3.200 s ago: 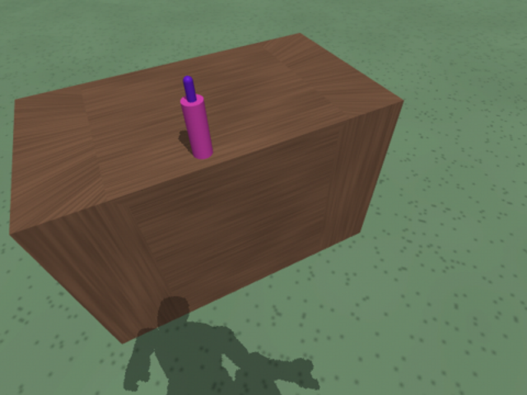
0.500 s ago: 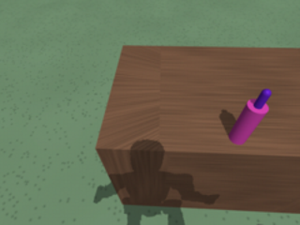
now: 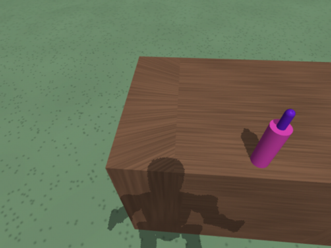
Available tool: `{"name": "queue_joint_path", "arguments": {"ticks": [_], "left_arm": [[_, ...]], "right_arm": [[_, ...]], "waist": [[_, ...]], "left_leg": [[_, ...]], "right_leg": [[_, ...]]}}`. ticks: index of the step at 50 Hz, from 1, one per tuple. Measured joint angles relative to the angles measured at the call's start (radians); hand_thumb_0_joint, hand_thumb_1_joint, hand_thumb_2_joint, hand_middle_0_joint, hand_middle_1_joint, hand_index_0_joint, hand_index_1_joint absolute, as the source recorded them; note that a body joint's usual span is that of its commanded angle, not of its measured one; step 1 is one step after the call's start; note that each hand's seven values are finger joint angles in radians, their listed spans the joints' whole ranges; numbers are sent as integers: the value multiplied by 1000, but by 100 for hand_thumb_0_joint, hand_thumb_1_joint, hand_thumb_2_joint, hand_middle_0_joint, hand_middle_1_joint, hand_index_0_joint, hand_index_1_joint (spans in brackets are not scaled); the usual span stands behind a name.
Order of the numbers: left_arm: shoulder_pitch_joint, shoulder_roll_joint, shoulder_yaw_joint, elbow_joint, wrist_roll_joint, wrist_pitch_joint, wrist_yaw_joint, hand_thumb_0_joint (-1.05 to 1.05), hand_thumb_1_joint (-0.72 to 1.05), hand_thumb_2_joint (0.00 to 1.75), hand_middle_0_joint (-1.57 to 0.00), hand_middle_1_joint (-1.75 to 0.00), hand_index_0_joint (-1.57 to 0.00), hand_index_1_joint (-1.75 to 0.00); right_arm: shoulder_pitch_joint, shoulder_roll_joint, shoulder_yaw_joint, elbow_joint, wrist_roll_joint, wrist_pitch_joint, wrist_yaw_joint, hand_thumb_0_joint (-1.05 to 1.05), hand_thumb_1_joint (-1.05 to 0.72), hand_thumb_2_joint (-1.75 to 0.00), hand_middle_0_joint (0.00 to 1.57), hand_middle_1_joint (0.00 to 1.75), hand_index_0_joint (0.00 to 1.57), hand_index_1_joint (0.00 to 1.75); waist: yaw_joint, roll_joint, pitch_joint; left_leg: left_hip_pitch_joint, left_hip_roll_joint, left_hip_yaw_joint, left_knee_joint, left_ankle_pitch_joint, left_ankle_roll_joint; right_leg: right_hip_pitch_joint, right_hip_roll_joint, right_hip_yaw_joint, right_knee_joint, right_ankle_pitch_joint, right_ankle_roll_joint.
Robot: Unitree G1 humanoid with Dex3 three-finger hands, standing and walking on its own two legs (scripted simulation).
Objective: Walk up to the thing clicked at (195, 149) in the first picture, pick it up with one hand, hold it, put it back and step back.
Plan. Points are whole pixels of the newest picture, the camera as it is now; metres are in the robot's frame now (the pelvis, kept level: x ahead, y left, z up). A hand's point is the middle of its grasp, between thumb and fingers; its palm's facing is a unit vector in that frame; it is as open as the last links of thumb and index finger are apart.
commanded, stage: walk up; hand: right
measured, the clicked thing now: (273, 139) +0.39 -0.26 +0.03
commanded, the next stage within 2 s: stand in 0.24 s
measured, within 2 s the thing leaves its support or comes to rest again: neither
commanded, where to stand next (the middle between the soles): +0.04 -0.02 m, yaw -4 degrees
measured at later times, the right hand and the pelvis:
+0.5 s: hand out of the picture +0.10 -0.25 -0.15, palm faces -0.02 +0.94 -0.33, open 7.4 cm; pelvis +0.02 +0.00 +0.01, yaw -1 degrees
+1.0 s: hand out of the picture +0.11 -0.26 -0.15, palm faces +0.00 +0.94 -0.34, open 7.4 cm; pelvis +0.03 -0.01 +0.01, yaw -2 degrees
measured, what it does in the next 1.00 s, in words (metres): stands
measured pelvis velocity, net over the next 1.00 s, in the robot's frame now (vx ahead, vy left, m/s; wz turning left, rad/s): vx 0.03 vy -0.01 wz -0.03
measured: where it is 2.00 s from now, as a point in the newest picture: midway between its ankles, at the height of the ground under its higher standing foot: outside the picture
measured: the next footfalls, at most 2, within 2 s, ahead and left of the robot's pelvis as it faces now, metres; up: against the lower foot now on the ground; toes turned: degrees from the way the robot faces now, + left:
none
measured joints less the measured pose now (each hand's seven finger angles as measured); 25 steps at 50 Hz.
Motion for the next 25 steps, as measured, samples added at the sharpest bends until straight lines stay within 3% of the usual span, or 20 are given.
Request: {"name": "queue_joint_path", "arguments": {"ticks": [12,25], "left_arm": [[-24,10,11,-6,-2,9,2,0,90,90,-21,-30,-20,-30],[18,-6,-6,43,7,-8,2,0,90,90,-21,-30,-20,-30]], "right_arm": [[-14,3,0,7,-3,5,-4,1,-90,-90,20,30,21,30],[0,24,12,26,-10,-5,-2,1,-90,-90,20,30,21,30]], "waist": [[1,-11,-1],[4,-10,-27]], "left_leg": [[6,-7,-2,-6,-2,3],[64,0,23,-86,11,0]], "right_leg": [[8,-6,-3,-6,-3,3],[53,-2,19,-83,19,5]]}}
